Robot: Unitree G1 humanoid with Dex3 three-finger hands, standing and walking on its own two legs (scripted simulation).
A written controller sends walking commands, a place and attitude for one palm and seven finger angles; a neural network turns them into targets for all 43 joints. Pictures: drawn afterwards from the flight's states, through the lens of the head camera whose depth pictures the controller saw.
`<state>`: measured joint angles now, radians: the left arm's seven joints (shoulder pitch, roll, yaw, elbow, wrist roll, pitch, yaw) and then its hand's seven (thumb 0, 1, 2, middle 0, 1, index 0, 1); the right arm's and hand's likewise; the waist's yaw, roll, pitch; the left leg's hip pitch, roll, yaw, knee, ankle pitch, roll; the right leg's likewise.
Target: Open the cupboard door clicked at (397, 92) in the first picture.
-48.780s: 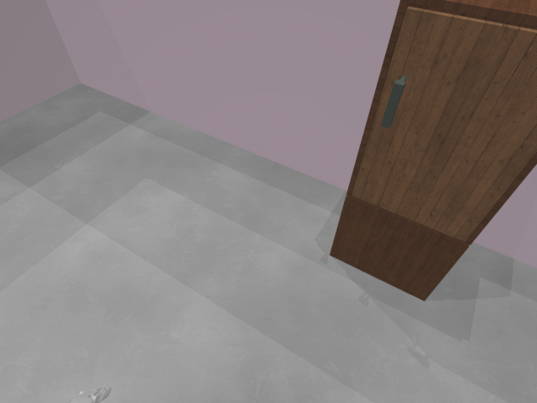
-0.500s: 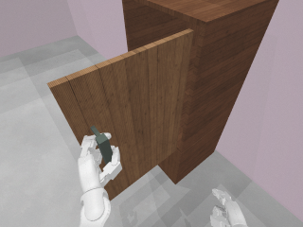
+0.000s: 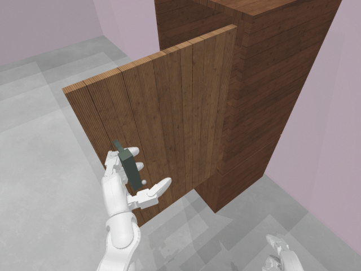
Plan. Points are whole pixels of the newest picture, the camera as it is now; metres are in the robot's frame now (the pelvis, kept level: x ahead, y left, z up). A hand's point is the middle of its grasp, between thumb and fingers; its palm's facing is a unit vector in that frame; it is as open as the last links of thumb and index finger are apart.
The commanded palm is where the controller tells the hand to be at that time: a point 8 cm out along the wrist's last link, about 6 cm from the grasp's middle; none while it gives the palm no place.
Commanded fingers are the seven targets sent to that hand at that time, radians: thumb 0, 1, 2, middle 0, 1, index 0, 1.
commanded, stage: open thumb and fingers to let go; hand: left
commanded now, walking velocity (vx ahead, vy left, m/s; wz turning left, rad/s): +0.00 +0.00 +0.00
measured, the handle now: (127, 165) +0.33 +0.14 +0.08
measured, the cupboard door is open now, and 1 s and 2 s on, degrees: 91 94 94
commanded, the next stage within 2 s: slide the hand sideways off the handle in 0.40 s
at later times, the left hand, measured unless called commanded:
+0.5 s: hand (142, 180) +0.29 +0.10 +0.08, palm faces +0.32 -0.95 +0.00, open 14.5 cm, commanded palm +0.25 +0.14 +0.08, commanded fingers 0.00 -0.50 0.30 -0.15 -0.30 -0.15 -0.30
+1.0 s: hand (138, 203) +0.24 +0.10 +0.08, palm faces -0.11 -0.99 +0.00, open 16.2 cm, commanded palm +0.21 +0.17 +0.08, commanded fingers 0.00 -0.50 0.30 -0.15 -0.30 -0.15 -0.30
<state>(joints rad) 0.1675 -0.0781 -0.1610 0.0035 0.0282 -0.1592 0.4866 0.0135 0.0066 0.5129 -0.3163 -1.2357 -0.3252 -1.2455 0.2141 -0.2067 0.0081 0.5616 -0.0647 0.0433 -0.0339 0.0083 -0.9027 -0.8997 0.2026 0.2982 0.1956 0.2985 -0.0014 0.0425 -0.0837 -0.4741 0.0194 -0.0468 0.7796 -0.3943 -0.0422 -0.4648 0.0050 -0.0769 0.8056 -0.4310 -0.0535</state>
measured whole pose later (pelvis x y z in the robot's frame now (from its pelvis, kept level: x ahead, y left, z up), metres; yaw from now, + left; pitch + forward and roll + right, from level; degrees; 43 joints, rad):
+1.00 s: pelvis -0.01 +0.04 +0.00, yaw -2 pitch +4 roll +0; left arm 0.23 0.06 -0.20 -0.09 -0.04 -0.16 0.07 -0.01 -0.50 0.30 -0.18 -0.35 -0.19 -0.32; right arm 0.25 -0.20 0.06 0.47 -0.01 -0.04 0.00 0.01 -0.90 -0.90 0.20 0.30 0.20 0.30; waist 0.00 0.02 -0.07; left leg -0.50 0.00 0.00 0.84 -0.41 0.01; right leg -0.49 -0.02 -0.02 0.83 -0.42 0.00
